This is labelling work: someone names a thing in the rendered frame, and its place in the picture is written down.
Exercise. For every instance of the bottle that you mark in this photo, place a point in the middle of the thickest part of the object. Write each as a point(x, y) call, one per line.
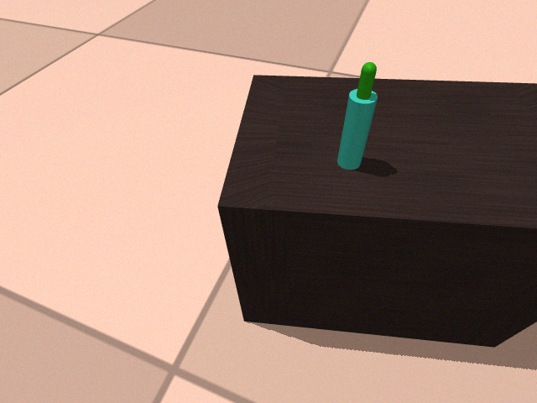
point(360, 109)

